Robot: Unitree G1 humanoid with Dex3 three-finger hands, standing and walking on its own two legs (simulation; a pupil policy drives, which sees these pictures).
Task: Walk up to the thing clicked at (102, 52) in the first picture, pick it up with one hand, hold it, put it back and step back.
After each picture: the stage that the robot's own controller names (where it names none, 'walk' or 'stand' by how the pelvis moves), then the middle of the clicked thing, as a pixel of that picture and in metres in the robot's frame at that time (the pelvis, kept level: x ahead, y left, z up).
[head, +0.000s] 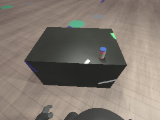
stand; (102, 53) +0.69 -0.10 -0.09
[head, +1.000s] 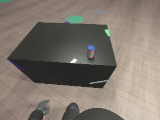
rise first; (90, 51) +0.62 +0.04 -0.06
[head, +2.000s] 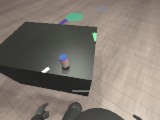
rise first; (64, 61) +0.45 +0.27 -0.06
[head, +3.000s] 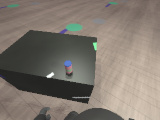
stand; (68, 67) +0.46 +0.22 -0.09
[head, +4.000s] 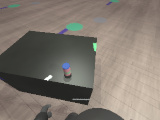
stand; (66, 69) +0.43 +0.23 -0.10
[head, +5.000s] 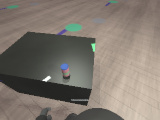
stand; (65, 70) +0.43 +0.24 -0.10
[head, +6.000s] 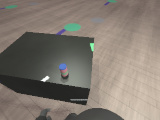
stand; (63, 70) +0.42 +0.26 -0.10
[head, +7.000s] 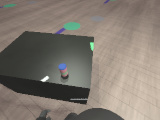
stand; (63, 70) +0.42 +0.26 -0.10
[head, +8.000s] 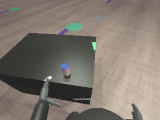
rise first; (65, 69) +0.42 +0.26 -0.09
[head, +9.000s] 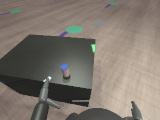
go down; (65, 70) +0.42 +0.26 -0.09
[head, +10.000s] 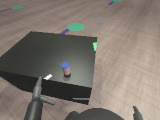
go down; (66, 68) +0.43 +0.26 -0.09
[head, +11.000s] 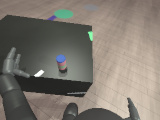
go down; (61, 62) +0.42 +0.23 -0.03
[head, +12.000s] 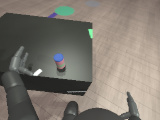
close in; (59, 61) +0.42 +0.24 -0.02
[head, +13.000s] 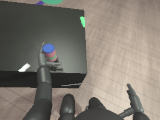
close; (50, 53) +0.45 +0.25 +0.02
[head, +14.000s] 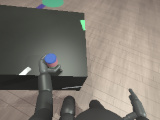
lift; (52, 62) +0.39 +0.23 +0.01
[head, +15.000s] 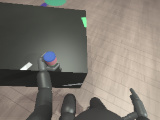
lift; (51, 60) +0.39 +0.24 +0.02
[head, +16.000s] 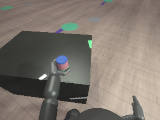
lift; (63, 65) +0.33 +0.19 +0.11
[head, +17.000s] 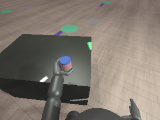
hold; (66, 66) +0.34 +0.17 +0.11
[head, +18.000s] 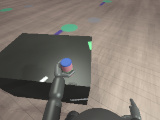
hold; (67, 67) +0.33 +0.17 +0.10
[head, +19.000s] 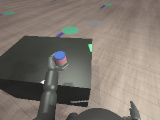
crouch; (61, 61) +0.35 +0.21 +0.14
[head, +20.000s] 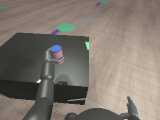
lower; (57, 55) +0.41 +0.23 +0.13
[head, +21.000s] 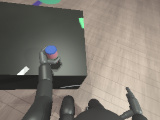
lower; (52, 55) +0.44 +0.23 +0.01
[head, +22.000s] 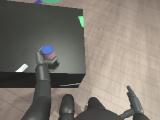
lower; (49, 54) +0.44 +0.25 +0.02
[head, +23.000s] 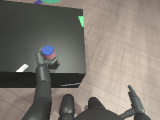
lower; (50, 55) +0.44 +0.25 +0.02
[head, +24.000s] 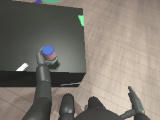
lower; (50, 55) +0.44 +0.24 +0.02
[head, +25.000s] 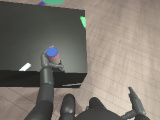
open; (53, 56) +0.43 +0.23 +0.02
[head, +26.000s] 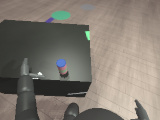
sink last; (62, 66) +0.39 +0.21 -0.03
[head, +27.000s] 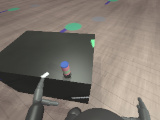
stand; (65, 68) +0.42 +0.24 -0.04
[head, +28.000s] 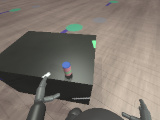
stand; (67, 68) +0.41 +0.23 -0.04
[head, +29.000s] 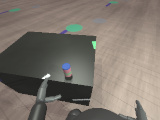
stand; (67, 70) +0.40 +0.23 -0.04
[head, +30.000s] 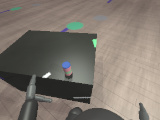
stand; (67, 68) +0.41 +0.23 -0.04
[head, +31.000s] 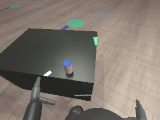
stand; (68, 67) +0.42 +0.23 -0.05
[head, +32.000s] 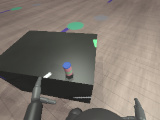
stand; (67, 69) +0.41 +0.23 -0.05
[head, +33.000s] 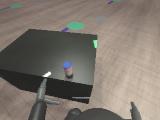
withdraw; (68, 68) +0.41 +0.23 -0.05
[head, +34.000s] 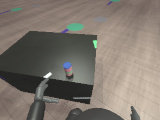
close in; (68, 69) +0.41 +0.23 -0.05
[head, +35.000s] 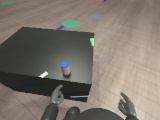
stand; (65, 68) +0.41 +0.23 -0.05
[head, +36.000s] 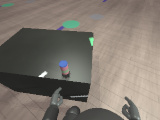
stand; (64, 67) +0.41 +0.24 -0.04
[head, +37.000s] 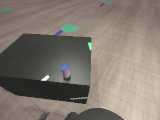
stand; (65, 71) +0.42 +0.23 -0.09
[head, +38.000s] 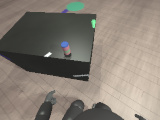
walk; (66, 48) +0.57 +0.27 -0.07
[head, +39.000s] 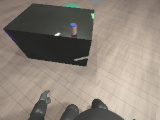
walk; (73, 29) +0.90 +0.23 -0.07
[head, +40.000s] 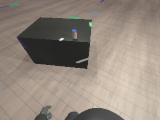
stand; (74, 34) +1.02 +0.28 -0.09
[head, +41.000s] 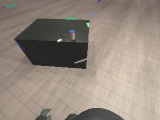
stand; (72, 35) +1.02 +0.30 -0.10
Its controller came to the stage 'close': yes
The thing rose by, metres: 0.22
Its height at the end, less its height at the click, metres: +0.00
